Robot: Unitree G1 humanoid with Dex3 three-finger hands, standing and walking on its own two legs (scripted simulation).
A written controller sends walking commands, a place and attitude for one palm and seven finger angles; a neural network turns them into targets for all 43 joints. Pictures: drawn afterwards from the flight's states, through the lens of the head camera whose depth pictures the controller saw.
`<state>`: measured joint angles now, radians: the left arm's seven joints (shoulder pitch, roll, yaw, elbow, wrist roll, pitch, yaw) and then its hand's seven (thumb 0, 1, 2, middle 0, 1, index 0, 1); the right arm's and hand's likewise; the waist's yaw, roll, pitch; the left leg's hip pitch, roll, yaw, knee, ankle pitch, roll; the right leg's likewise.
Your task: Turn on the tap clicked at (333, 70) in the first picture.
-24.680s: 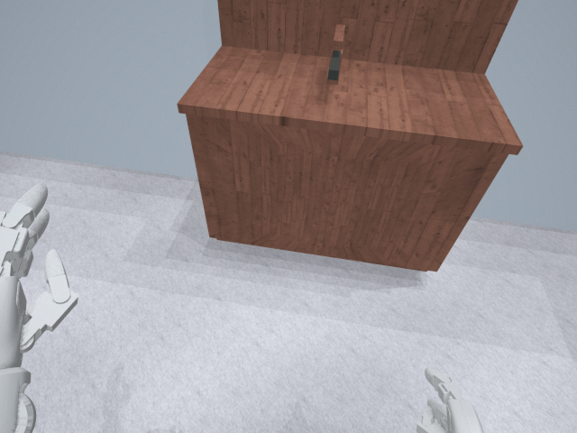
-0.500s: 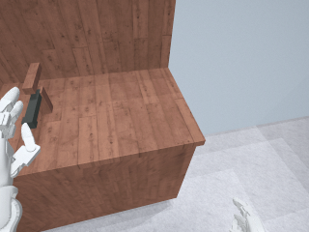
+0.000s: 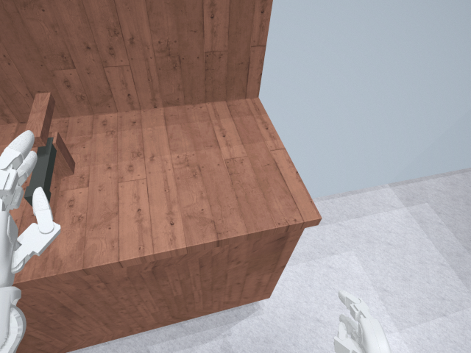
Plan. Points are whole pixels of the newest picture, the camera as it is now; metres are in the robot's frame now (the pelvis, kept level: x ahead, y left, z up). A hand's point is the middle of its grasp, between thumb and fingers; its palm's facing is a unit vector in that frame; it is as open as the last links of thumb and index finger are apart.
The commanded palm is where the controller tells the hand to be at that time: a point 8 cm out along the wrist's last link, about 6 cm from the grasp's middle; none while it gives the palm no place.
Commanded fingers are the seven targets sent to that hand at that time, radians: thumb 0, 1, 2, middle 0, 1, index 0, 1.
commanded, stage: come to a stop and stand still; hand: left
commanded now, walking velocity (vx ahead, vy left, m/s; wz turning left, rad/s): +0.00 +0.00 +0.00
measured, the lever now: (38, 195) +0.33 +0.39 +0.04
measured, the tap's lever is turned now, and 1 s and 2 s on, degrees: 0 0 0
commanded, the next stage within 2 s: look again from close up in 1.26 s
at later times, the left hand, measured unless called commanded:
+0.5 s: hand (11, 179) +0.24 +0.29 +0.21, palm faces +0.54 -0.73 -0.43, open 7.4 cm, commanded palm +0.15 +0.27 +0.17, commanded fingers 0.00 0.90 0.90 -0.20 -0.30 -0.20 -0.30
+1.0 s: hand (14, 269) +0.16 +0.26 +0.17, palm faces +0.49 -0.81 -0.33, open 7.4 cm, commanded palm +0.11 +0.28 +0.17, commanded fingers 0.00 0.90 0.90 -0.20 -0.30 -0.20 -0.30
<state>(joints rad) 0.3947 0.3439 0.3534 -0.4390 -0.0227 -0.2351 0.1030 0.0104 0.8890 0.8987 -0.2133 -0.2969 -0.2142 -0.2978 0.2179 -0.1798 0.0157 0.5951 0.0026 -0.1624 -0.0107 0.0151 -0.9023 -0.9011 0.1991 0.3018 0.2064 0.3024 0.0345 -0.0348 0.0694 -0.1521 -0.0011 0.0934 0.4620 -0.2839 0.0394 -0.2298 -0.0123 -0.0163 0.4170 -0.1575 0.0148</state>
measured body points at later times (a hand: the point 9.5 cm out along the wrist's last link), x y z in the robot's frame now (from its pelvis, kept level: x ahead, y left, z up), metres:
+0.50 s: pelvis +0.00 -0.01 +0.00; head +0.04 +0.01 +0.44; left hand +0.21 +0.32 +0.23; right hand +0.18 -0.21 -0.08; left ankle -0.02 +0.08 -0.74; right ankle +0.04 -0.13 -0.74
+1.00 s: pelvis -0.03 -0.01 -0.01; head -0.01 +0.01 +0.44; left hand +0.13 +0.30 +0.18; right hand +0.18 -0.22 -0.07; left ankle -0.02 +0.08 -0.74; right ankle +0.04 -0.13 -0.74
